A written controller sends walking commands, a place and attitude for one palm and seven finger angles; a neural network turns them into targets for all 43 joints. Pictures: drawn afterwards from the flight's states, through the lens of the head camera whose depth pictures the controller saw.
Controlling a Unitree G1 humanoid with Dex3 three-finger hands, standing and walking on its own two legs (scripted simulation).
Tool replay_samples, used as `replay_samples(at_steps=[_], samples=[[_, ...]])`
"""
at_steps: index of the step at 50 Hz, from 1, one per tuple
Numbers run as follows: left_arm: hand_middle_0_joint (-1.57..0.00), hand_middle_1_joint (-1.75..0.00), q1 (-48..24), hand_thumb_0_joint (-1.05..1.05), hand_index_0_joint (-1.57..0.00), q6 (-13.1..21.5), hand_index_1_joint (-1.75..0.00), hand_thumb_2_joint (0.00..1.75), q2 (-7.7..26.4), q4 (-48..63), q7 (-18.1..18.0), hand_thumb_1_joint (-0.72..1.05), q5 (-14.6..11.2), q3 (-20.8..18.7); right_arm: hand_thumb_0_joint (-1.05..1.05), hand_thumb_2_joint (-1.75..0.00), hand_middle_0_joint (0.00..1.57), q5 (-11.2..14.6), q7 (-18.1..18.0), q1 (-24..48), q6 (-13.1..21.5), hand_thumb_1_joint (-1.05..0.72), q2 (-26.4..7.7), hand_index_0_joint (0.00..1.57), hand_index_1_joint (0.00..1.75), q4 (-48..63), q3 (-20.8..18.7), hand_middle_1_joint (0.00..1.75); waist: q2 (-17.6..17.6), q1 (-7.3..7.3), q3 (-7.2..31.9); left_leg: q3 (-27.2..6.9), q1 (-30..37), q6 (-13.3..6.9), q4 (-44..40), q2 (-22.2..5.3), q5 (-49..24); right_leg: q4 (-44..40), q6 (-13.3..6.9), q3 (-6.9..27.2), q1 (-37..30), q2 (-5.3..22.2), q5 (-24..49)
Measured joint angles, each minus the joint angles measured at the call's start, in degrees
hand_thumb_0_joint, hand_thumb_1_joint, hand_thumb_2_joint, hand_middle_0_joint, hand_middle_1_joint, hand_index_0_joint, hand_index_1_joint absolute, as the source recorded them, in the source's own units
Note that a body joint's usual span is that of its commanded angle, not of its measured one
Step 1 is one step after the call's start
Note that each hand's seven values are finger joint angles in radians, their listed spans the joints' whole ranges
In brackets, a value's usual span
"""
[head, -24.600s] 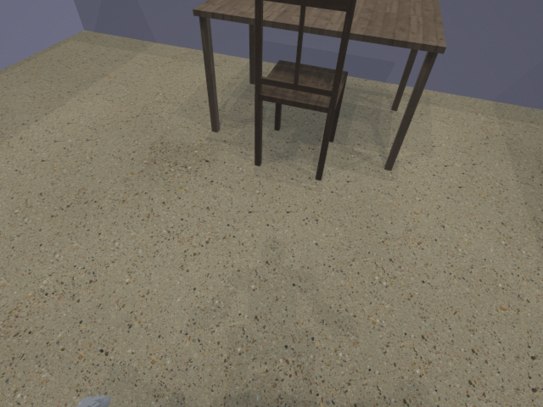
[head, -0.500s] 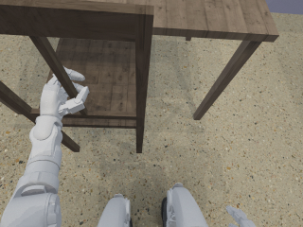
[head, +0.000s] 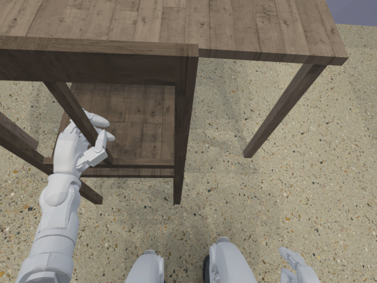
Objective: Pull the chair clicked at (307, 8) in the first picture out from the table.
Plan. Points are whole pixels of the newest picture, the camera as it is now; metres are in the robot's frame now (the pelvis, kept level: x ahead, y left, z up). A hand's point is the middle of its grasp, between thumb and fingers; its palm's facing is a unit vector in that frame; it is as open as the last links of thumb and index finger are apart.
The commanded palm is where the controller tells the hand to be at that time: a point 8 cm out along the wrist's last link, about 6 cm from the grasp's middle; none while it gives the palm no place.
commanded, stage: hook a spindle and tug to test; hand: left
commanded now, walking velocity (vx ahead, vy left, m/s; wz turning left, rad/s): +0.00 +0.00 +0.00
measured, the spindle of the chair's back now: (89, 132) +0.41 +0.20 +0.03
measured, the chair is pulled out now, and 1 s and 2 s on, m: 0.03 0.10 0.18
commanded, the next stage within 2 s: step backward, pulling the chair out in 0.14 s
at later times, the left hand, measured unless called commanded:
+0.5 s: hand (106, 151) +0.37 +0.16 +0.02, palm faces +0.10 -0.99 -0.10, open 4.9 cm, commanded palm +0.35 +0.21 +0.02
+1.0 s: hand (119, 175) +0.32 +0.13 +0.02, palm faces +0.03 -0.99 -0.15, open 4.9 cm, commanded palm +0.30 +0.18 +0.02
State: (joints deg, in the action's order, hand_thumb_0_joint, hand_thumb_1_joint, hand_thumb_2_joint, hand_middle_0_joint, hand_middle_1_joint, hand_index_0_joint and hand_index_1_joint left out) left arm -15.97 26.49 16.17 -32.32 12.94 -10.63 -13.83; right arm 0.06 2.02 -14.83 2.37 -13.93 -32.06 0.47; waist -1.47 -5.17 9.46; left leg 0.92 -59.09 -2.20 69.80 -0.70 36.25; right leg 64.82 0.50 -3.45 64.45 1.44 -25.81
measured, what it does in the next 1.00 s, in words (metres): rises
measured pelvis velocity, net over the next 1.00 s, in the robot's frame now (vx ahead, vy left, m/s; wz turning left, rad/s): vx -0.03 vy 0.00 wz -0.06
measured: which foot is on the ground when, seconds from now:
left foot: down 0.00-1.00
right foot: down 0.00-1.00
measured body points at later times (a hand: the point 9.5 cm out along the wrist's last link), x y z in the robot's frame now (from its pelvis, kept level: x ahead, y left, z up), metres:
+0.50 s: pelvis +0.01 +0.01 +0.07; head +0.11 +0.02 +0.51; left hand +0.36 +0.22 +0.03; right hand +0.10 -0.24 -0.05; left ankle -0.04 +0.09 -0.64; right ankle +0.04 -0.13 -0.63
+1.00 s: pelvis -0.03 +0.00 +0.08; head +0.05 -0.01 +0.53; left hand +0.32 +0.19 +0.03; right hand +0.04 -0.26 -0.04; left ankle -0.04 +0.09 -0.64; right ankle +0.04 -0.13 -0.64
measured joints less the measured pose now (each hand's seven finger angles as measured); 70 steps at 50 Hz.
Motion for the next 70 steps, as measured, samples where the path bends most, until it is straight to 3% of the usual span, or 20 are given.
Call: replay_samples(at_steps=[13,17,22,30,38,48,57,63,70], samples=[[-0.47,-1.45,-1.76,0.01,-0.43,-0.72,-1.45,0.83,-0.18,-0.12,0.64,0.79,0.39,0.65,0.01,-0.9,0.2,-0.03,-0.99,2.32,0.87,-0.91,-0.09,0.2,0.3,-0.61,0.08,0.3,0.06,1.06,-0.16,-0.64,-1.7,0.23,2.23,0.47,0.28,2.44,-0.34,-0.55,1.53,0.6,-0.65],[-0.46,-1.39,-2.58,0.01,-0.44,-10.32,-1.45,0.84,0.29,2.24,-8.24,0.78,5.44,3.78,0.01,-0.9,0.2,2.0,-4.44,2.93,-3.62,-0.91,1.65,0.2,0.3,0.88,-0.1,0.3,0.95,1.18,-6.64,0.14,8.22,-0.12,-4.91,0.98,-3.81,-3.43,-0.24,0.28,-7.94,0.71,1.46],[-0.37,-1.23,-0.79,0.01,-0.46,-14.74,-1.45,0.82,-3.12,-4.29,-15.15,0.78,4.51,5.16,0.01,-0.9,0.2,3.33,-7.38,-0.02,-6.1,-0.91,2.07,0.2,0.3,1.31,1.37,0.3,1.14,0.09,-5.98,1.23,19.47,-0.58,-18.7,1.68,-7.93,-16.41,0.67,1.35,-18.83,0.81,6.44],[-0.37,-1.19,-5.01,0.02,-0.49,-15.45,-1.45,0.82,-3.75,-15.64,-16.77,0.77,7.22,8.89,0.01,-0.9,0.2,2.39,-8.46,-1.32,-7.18,-0.91,0.65,0.21,0.3,-2.17,-0.02,0.3,1.46,0.49,-8.87,1.69,30.73,-0.51,-29.85,0.82,-13.19,-25.35,0.48,1.37,-28.56,-0.32,15.26],[-0.36,-1.19,-4.19,0.02,-0.49,-13.69,-1.45,0.82,-4.29,-18.83,-16.74,0.78,6.94,8.61,0.01,-0.9,0.2,1.57,-7.58,-1.24,-7.97,-0.91,0.53,0.2,0.3,-3.6,-0.83,0.3,1.29,1.17,-11.99,4.55,36.56,-0.69,-32.03,0.4,-13.33,-29.49,0.14,2.59,-34.61,-0.71,14.15],[-0.37,-1.17,-4.55,0.02,-0.5,-12.74,-1.45,0.82,-5.01,-20.29,-17.97,0.77,6.22,8.45,0.01,-0.9,0.2,2.14,-8.51,0.78,-8.45,-0.91,1.75,0.21,0.3,-4.86,-0.01,0.3,1.87,1.29,-12.89,5.94,35.8,-0.26,-33.28,1.28,-16.07,-29.79,0.19,3.92,-33.22,0.06,15.27],[-0.36,-1.17,-3.86,0.02,-0.5,-13.33,-1.45,0.81,-5.83,-21.04,-19.02,0.76,6.09,9.84,0.01,-0.9,0.2,2.86,-9.11,1.43,-8.06,-0.91,0.25,0.21,0.3,-5.17,-0.34,0.3,2.35,0.78,-12.78,5.6,34.73,0.0,-32.85,1.58,-18.51,-30.04,-0.41,3.53,-32.72,0.51,17.72],[-0.35,-1.18,-3.0,0.01,-0.5,-12.27,-1.45,0.81,-7.1,-22.58,-19.42,0.76,6.54,12.06,0.01,-0.9,0.2,3.34,-9.34,-0.2,-6.26,-0.91,-1.32,0.2,0.3,-6.33,-0.6,0.3,2.13,1.63,-12.25,5.4,34.74,-0.38,-33.41,1.66,-20.11,-32.03,-0.31,3.21,-33.57,0.65,19.79],[-0.36,-1.18,-3.18,0.01,-0.5,-11.71,-1.45,0.82,-7.52,-23.7,-19.64,0.75,6.64,13.57,0.01,-0.9,0.2,3.81,-9.57,-1.94,-3.7,-0.91,-0.99,0.2,0.3,-7.12,0.11,0.3,2.05,2.9,-12.67,6.08,34.58,-0.73,-32.21,1.85,-20.4,-28.96,-0.58,3.4,-32.49,1.18,16.46]])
